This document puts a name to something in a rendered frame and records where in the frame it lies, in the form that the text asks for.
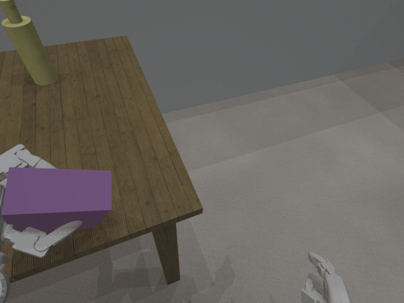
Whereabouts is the sponge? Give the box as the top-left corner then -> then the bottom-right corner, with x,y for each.
1,167 -> 112,232

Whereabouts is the robot right hand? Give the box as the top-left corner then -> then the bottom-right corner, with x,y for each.
301,251 -> 351,303

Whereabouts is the robot left hand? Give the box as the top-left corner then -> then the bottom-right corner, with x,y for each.
0,144 -> 83,258

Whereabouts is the table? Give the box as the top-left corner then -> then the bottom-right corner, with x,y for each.
0,35 -> 203,285

